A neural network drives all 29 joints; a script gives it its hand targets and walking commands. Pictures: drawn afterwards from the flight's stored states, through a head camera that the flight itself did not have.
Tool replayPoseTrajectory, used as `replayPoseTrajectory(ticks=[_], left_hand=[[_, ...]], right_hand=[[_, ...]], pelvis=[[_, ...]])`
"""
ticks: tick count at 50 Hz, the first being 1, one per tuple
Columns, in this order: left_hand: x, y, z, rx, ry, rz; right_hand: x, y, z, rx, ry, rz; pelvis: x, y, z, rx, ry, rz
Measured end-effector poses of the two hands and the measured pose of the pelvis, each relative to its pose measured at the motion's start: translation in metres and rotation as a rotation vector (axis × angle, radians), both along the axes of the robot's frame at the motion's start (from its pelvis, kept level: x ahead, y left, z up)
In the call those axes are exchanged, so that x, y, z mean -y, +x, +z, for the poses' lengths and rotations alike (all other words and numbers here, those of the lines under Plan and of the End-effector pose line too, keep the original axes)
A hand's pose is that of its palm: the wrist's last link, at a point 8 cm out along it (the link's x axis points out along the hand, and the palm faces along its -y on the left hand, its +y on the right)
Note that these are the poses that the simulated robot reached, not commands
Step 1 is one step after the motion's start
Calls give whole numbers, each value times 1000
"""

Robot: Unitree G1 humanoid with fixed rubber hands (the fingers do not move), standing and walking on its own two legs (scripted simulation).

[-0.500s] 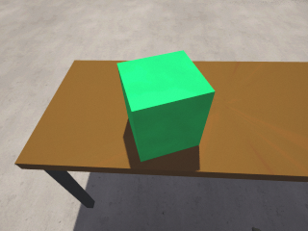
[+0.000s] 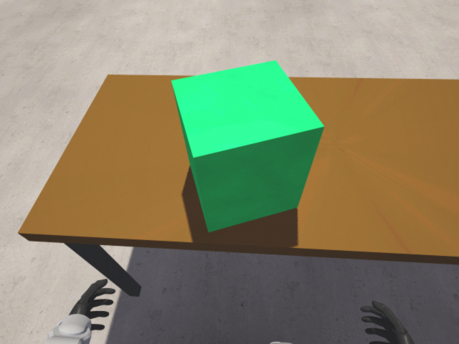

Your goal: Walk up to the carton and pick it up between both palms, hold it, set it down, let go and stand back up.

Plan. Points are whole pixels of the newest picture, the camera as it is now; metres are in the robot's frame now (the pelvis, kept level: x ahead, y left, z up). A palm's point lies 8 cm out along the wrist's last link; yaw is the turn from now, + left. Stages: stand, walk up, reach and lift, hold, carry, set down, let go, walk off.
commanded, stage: reach and lift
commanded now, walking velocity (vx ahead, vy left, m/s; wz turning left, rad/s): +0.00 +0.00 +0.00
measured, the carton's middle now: (240, 150) +0.48 -0.01 +0.04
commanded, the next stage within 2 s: none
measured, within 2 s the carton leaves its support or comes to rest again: neither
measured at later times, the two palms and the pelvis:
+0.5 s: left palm (92, 331) +0.16 +0.24 -0.04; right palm (403, 341) +0.15 -0.27 -0.07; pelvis -0.01 +0.00 +0.01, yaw +1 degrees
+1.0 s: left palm (115, 310) +0.18 +0.19 +0.00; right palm (416, 315) +0.18 -0.29 -0.03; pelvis -0.01 -0.01 +0.01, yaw +1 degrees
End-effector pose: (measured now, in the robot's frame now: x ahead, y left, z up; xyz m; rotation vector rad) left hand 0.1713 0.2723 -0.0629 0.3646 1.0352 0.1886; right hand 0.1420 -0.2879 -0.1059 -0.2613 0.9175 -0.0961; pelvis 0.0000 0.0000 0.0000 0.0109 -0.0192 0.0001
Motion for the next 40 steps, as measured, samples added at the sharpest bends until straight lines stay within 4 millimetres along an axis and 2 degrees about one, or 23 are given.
replayPoseTrajectory(ticks=[6, 11, 18, 27, 40], left_hand=[[13, 1, -2, 36, -49, 18], [23, 3, 4, 109, -74, 18], [28, -4, 13, 182, -81, 34], [39, -17, 21, 260, -84, 58], [72, -1, 43, 401, -126, 69]], right_hand=[[-2, 14, 10, 40, 13, 26], [-9, 22, 22, 102, 32, 42], [-16, 15, 31, 132, 65, 60], [-14, 7, 43, 185, 94, 76], [-7, 28, 67, 295, 133, 98]], pelvis=[[0, 1, 2, 6, -10, 16], [-3, -1, 5, 18, -16, 19], [-6, -8, 7, 38, -20, 19], [-3, -17, 8, 50, -16, 19], [7, -18, 10, 40, -4, 19]])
